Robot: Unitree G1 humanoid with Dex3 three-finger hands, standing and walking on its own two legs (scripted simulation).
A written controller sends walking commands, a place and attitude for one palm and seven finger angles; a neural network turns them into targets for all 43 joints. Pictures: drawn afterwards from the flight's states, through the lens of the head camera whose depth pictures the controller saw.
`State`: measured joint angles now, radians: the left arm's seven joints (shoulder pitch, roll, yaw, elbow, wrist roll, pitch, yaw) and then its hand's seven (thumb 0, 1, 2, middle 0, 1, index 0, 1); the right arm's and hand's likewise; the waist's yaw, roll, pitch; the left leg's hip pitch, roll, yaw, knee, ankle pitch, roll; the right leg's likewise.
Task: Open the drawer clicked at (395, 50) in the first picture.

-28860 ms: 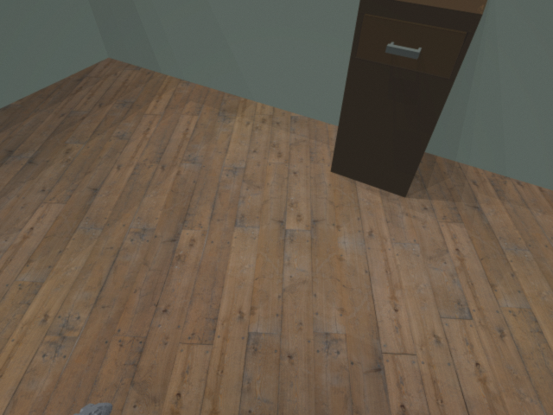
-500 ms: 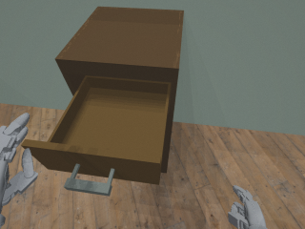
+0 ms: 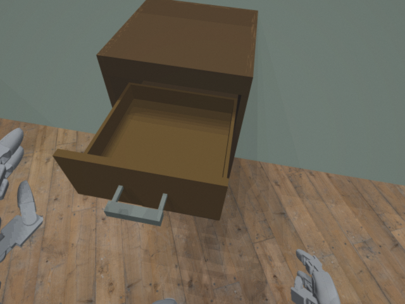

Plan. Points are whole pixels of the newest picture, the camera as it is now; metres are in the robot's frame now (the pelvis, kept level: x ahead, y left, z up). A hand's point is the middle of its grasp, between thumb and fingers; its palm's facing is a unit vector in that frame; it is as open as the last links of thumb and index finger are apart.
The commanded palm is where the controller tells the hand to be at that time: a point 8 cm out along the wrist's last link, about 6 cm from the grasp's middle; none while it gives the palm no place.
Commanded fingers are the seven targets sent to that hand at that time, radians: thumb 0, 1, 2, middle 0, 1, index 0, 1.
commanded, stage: step back with the hand held close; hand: left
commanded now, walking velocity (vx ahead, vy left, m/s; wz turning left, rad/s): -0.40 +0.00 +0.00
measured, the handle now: (138, 203) +0.32 +0.17 -0.03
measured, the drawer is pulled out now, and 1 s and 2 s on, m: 0.30 0.30 0.30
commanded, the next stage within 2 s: stop stepping back and stand still in 0.64 s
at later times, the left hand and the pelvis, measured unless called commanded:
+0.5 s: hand (43, 267) +0.14 +0.20 +0.18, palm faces +0.32 -0.83 -0.46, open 7.4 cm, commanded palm +0.07 +0.25 +0.19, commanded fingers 0.00 0.90 0.90 -0.20 -0.30 -0.20 -0.30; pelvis -0.06 -0.03 +0.01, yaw +0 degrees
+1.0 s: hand out of the picture +0.01 +0.15 +0.18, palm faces +0.35 -0.79 -0.50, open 7.4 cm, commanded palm -0.04 +0.20 +0.19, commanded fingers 0.00 0.90 0.90 -0.20 -0.30 -0.20 -0.30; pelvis -0.17 -0.08 +0.02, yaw +0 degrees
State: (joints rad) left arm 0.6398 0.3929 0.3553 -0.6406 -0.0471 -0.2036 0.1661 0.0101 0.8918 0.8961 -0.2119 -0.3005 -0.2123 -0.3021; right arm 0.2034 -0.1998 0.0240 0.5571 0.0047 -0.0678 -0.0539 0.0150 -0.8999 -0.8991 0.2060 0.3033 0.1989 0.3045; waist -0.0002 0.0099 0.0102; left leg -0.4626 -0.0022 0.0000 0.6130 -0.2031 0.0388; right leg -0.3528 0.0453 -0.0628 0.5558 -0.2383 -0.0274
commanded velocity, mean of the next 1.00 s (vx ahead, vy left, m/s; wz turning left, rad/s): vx -0.22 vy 0.05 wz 0.01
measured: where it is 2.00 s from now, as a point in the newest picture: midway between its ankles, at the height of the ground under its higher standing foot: outside the picture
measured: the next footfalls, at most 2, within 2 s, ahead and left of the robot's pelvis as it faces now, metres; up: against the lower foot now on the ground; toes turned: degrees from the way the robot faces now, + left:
left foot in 0.56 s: -0.02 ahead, +0.12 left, +0.00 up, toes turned +1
right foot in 0.76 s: -0.08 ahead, -0.14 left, +0.00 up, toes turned -2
